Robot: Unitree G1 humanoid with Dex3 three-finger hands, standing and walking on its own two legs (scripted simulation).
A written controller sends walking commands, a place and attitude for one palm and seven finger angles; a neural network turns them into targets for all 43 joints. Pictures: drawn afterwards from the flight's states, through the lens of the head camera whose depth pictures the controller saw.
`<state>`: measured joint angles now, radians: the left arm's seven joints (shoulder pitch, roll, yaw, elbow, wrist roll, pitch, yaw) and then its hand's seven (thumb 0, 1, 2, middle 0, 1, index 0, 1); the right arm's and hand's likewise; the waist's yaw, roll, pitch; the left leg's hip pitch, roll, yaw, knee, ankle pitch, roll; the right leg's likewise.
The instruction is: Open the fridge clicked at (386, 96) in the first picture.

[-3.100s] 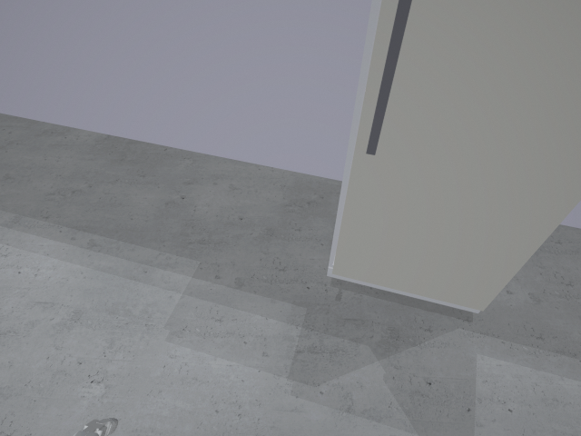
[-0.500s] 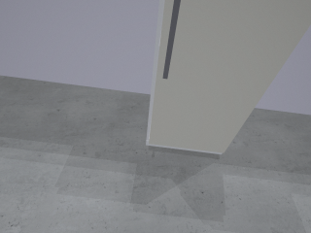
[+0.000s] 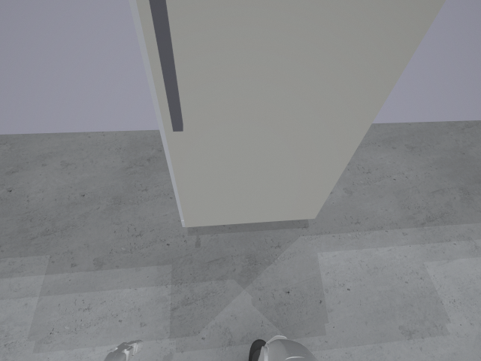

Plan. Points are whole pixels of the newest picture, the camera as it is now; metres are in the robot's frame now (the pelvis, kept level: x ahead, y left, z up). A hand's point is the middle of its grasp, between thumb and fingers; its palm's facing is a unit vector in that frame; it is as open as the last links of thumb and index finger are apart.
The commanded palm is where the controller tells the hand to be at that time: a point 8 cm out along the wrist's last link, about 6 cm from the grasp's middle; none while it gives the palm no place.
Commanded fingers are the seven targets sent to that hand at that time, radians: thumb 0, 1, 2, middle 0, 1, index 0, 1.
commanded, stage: take the last steps up to it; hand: left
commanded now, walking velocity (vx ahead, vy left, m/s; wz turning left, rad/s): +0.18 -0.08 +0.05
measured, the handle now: (160, 8) +0.60 +0.14 +0.23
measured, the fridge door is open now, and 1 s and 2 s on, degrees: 0 0 0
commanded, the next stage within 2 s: come to a stop and stand still in 0.06 s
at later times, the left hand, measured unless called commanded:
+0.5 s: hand out of the picture +0.14 +0.17 -0.15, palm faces +0.10 -0.97 -0.21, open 7.4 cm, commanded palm none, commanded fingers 0.00 0.90 0.90 -0.20 -0.30 -0.20 -0.30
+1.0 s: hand out of the picture +0.08 +0.10 -0.13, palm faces +0.13 -0.96 -0.25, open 7.4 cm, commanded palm none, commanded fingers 0.00 0.90 0.90 -0.20 -0.30 -0.20 -0.30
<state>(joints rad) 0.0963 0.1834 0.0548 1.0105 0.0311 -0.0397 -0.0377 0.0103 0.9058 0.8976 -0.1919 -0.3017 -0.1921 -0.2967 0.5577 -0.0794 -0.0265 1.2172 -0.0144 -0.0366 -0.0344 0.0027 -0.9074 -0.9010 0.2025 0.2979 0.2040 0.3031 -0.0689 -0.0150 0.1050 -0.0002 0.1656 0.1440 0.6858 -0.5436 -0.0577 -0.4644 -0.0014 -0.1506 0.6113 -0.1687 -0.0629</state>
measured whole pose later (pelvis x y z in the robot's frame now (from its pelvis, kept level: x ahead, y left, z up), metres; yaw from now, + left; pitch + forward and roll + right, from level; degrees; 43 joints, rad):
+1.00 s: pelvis +0.08 -0.08 +0.03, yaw +3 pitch +1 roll +3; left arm 0.30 0.13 0.04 1.01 0.04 -0.01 0.03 0.01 0.91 0.90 -0.20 -0.30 -0.20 -0.30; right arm 0.26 -0.24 -0.08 1.05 -0.03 0.07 0.00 0.00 -0.91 -0.90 0.20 0.30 0.20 0.30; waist 0.03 0.02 0.02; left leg -0.39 0.03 0.02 0.93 -0.35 -0.06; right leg -0.24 -0.07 -0.07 0.45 -0.22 -0.02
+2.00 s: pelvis +0.07 -0.04 +0.02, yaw +2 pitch -1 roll +1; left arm 0.27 0.16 0.00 1.11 0.02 -0.02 0.03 0.01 0.90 0.90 -0.20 -0.30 -0.19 -0.30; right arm 0.32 -0.17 0.00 1.07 -0.02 -0.02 -0.03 0.01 -0.92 -0.90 0.20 0.30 0.20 0.30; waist 0.00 0.05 0.01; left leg -0.15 0.02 0.08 0.48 -0.31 -0.01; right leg -0.24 -0.08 -0.03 0.54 -0.28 0.03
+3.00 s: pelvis +0.09 -0.06 +0.02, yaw +3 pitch +0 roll +0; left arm 0.31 0.17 0.03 1.09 0.02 0.00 0.01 0.01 0.90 0.90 -0.20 -0.30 -0.20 -0.30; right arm 0.34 -0.15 0.00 1.12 -0.03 -0.01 -0.01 0.00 -0.91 -0.90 0.20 0.30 0.20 0.30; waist 0.01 -0.01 0.00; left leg -0.17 0.07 0.05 0.53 -0.35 -0.03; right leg -0.24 -0.03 -0.07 0.55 -0.31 -0.02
